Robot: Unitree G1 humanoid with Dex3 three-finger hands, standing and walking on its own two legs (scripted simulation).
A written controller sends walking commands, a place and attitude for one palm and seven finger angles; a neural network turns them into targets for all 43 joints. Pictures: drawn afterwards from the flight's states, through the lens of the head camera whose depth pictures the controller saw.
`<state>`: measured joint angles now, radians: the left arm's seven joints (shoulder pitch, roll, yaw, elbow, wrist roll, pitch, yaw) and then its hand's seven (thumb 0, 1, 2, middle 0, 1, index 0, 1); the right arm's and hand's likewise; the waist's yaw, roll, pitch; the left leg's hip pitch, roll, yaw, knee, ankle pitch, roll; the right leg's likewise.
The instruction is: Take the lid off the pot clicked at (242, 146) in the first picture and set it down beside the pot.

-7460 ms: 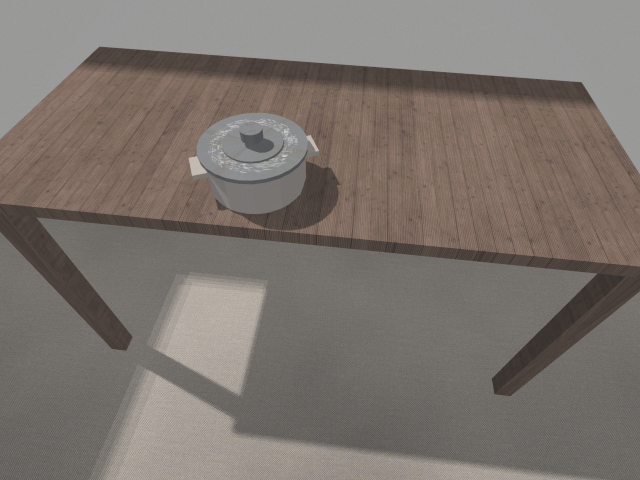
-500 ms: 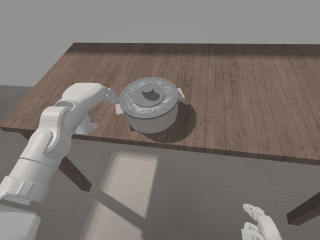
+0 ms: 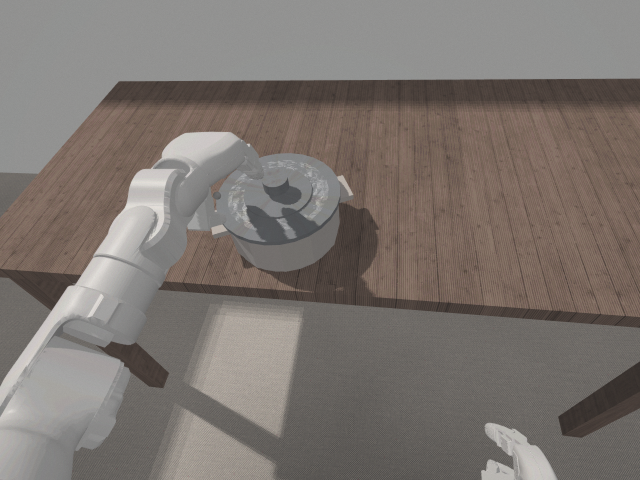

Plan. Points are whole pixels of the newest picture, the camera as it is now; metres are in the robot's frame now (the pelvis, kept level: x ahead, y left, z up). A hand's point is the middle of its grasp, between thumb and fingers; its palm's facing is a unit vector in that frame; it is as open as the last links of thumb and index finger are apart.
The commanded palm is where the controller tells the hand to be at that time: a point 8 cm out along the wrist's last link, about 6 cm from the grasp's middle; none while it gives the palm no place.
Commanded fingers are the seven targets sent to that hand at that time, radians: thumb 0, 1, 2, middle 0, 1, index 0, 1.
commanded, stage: move the open hand above the knob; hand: left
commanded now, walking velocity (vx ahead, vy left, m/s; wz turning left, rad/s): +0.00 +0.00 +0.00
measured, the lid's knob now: (275, 182) +0.52 +0.08 +0.07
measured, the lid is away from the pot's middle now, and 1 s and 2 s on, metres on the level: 0.00 0.00 0.00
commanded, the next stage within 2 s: lower the open fingers around the knob in 1.28 s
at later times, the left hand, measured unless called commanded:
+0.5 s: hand (274, 153) +0.50 +0.07 +0.14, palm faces -0.30 -0.02 -0.96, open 10.2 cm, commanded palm +0.49 +0.08 +0.20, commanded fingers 0.00 -0.30 1.41 -0.82 -0.08 -0.82 -0.08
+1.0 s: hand (255, 160) +0.49 +0.09 +0.14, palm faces -0.30 -0.01 -0.95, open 10.2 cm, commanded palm +0.48 +0.09 +0.20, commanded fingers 0.00 -0.30 1.41 -0.82 -0.08 -0.82 -0.08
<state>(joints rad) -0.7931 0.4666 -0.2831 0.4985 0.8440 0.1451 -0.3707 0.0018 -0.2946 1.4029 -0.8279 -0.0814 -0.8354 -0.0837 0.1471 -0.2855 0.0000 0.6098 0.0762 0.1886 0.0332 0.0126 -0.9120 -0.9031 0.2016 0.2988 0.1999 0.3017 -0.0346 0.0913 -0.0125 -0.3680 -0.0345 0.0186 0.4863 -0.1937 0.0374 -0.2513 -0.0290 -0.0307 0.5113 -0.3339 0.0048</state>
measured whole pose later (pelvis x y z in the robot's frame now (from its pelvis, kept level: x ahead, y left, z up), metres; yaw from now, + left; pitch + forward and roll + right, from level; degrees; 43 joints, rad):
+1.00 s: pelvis +0.01 +0.00 +0.00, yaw -1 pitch +8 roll +0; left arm -1.06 0.37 -0.30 0.86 0.88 0.18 -0.33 0.00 -0.29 1.40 -0.83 -0.08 -0.83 -0.08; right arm 0.21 -0.28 -0.03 0.66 0.06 0.15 0.01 0.01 -0.91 -0.90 0.20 0.30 0.20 0.30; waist -0.08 0.08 -0.06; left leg -0.42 -0.03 0.04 0.48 -0.20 0.04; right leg -0.30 -0.02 -0.01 0.50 -0.33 0.00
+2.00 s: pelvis +0.01 +0.00 +0.00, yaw -2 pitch +10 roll +0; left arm -1.08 0.34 -0.29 1.04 0.90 0.17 -0.28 0.00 -0.29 1.40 -0.82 -0.08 -0.83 -0.08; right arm 0.26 -0.27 -0.03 0.70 0.06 0.14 -0.01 0.01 -0.91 -0.90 0.20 0.30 0.20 0.30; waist -0.12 0.07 -0.07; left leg -0.47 -0.02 0.05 0.51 -0.22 0.04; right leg -0.36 -0.01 0.00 0.52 -0.33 0.01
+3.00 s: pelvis +0.01 +0.00 +0.00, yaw -3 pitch +11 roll +0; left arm -1.08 0.34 -0.29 1.06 0.91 0.16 -0.25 0.00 0.10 0.97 -0.57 -0.95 -0.59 -0.95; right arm 0.29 -0.28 -0.04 0.72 0.06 0.13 -0.01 0.01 -0.91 -0.90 0.20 0.30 0.20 0.30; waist -0.13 0.07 -0.08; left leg -0.50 -0.01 0.06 0.53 -0.23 0.04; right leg -0.38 -0.01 0.01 0.53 -0.34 0.01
